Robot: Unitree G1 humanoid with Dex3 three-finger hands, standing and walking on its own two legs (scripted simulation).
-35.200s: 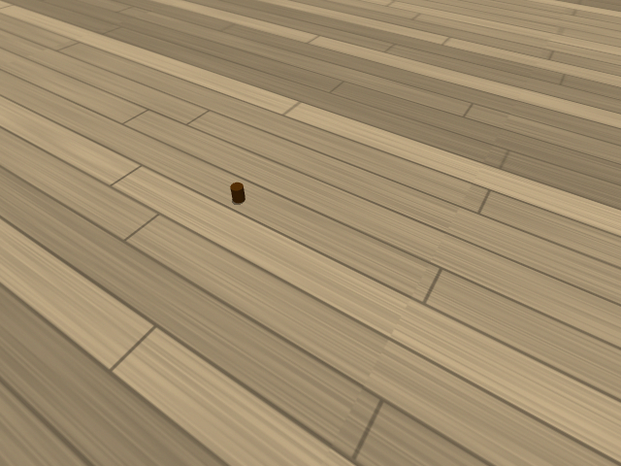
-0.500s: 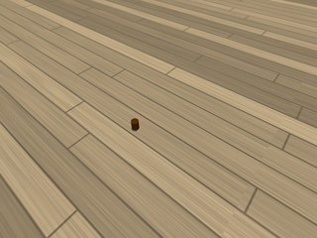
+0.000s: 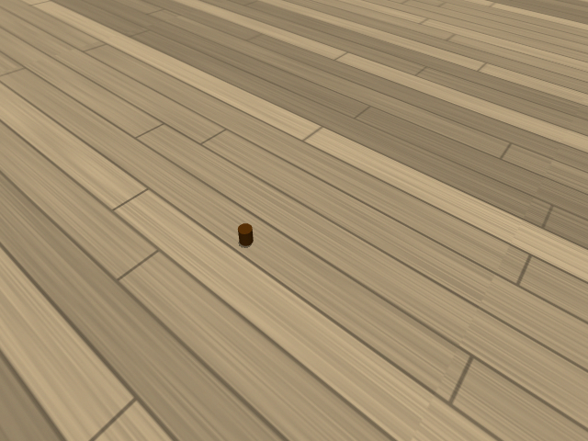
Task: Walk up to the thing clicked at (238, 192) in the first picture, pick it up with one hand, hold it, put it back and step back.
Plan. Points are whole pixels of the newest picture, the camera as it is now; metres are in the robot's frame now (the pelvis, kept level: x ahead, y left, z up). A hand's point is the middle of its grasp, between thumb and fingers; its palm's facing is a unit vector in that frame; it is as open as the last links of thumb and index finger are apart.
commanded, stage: step back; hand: left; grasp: from above
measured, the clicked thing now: (245, 234) +1.06 +0.23 -0.72
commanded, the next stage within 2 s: stand in 0.30 s
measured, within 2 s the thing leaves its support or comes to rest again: neither
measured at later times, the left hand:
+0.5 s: hand out of the picture +0.14 +0.25 -0.14, palm faces -0.02 -0.94 -0.34, open 7.4 cm
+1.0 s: hand out of the picture +0.06 +0.25 -0.14, palm faces -0.04 -0.94 -0.34, open 7.4 cm
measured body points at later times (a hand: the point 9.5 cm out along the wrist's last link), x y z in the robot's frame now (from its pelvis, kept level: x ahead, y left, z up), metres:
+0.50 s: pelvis +0.03 +0.00 +0.01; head +0.04 +0.00 +0.46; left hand +0.14 +0.30 -0.12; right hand +0.15 -0.30 -0.11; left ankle +0.02 +0.11 -0.73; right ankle +0.00 -0.14 -0.73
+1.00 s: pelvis -0.01 +0.00 +0.02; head -0.01 +0.00 +0.47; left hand +0.06 +0.30 -0.12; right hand +0.06 -0.31 -0.12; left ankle +0.02 +0.11 -0.73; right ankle +0.00 -0.14 -0.73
